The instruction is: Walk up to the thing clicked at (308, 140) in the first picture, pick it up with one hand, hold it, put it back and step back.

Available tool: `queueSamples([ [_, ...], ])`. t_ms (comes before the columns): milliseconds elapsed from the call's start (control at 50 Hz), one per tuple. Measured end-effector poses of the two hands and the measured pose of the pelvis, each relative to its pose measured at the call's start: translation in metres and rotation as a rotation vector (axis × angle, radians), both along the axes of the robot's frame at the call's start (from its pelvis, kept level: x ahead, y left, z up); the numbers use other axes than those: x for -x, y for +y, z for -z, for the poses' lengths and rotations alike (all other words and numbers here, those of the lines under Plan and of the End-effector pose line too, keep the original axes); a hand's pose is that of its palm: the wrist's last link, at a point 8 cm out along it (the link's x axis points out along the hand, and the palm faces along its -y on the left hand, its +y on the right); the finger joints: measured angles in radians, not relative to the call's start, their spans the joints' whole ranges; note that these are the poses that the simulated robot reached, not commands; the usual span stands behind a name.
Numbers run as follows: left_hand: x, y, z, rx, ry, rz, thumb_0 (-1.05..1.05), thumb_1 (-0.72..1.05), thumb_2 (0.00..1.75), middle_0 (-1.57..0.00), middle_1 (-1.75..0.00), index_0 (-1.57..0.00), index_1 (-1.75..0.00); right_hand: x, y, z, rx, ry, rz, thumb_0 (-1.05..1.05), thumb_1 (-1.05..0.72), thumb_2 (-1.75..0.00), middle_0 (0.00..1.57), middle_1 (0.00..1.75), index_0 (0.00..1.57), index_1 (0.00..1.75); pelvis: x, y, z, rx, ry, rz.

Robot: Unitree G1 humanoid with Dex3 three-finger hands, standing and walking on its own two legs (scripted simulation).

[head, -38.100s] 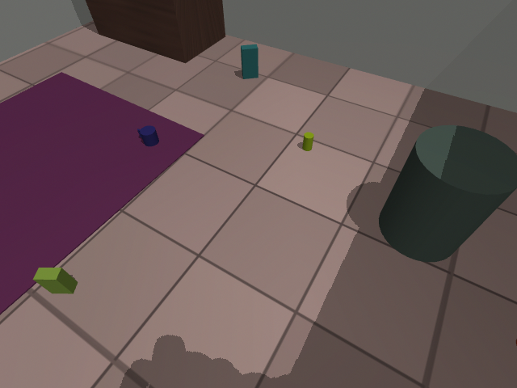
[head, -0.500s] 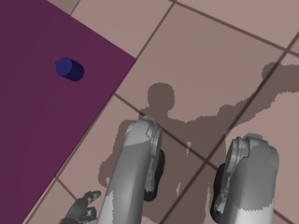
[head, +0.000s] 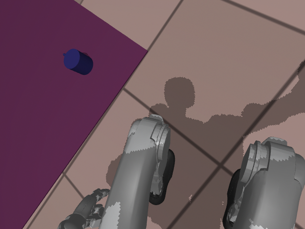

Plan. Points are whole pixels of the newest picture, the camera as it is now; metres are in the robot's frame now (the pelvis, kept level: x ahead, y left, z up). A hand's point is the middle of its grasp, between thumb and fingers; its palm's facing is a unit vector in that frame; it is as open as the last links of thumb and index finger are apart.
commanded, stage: rest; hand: right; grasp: from above
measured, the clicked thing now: out of the picture +0.46 -0.39 -0.23
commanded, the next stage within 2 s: open in 1.10 s
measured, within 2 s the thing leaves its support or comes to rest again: rests again in 0.66 s
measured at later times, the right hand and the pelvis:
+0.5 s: hand out of the picture +0.45 -0.39 -0.20, palm faces -0.43 +0.13 -0.89, open 8.0 cm; pelvis +0.00 +0.00 -0.01, yaw +2 degrees
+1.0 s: hand out of the picture +0.45 -0.38 -0.22, palm faces -0.43 +0.13 -0.89, open 8.0 cm; pelvis +0.00 +0.00 -0.02, yaw +3 degrees
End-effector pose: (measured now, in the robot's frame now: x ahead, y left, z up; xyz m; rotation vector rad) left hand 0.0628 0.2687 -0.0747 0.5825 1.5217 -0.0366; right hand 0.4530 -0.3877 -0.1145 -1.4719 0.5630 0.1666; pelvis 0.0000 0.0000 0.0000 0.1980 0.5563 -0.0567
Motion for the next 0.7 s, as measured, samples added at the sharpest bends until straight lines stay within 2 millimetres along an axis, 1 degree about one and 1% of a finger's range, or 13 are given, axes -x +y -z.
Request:
queueSamples([
  [260, -0.001, -0.002, -0.001, -0.009, 0.001, 0.026, 0.00, 0.91, 0.89, -0.21, -0.30, -0.20, -0.30, -0.001, 0.001, 0.020, -0.015, 0.002, -0.002, -0.01, -0.23, -0.37, 0.84, 0.70, 0.84, 0.56, -0.001, -0.001, 0.006, -0.014, -0.015, -0.009],
  [460, 0.002, 0.000, -0.004, -0.022, -0.001, 0.049, 0.00, 0.91, 0.89, -0.21, -0.30, -0.20, -0.30, -0.003, 0.000, 0.030, -0.011, -0.003, 0.004, -0.02, -0.23, -0.38, 0.83, 0.70, 0.84, 0.57, -0.001, -0.001, 0.010, -0.021, -0.032, -0.016],
  [700, 0.006, -0.003, -0.005, -0.021, 0.002, 0.071, 0.00, 0.91, 0.89, -0.21, -0.30, -0.20, -0.30, -0.002, 0.002, 0.039, -0.014, 0.001, 0.006, -0.01, -0.23, -0.39, 0.81, 0.72, 0.82, 0.59, 0.000, -0.002, 0.013, -0.030, -0.049, -0.024],
])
